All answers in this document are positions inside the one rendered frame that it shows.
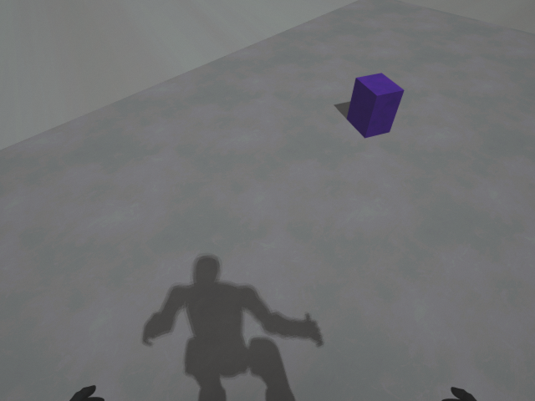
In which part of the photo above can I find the carton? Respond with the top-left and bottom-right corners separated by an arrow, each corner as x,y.
347,73 -> 404,138

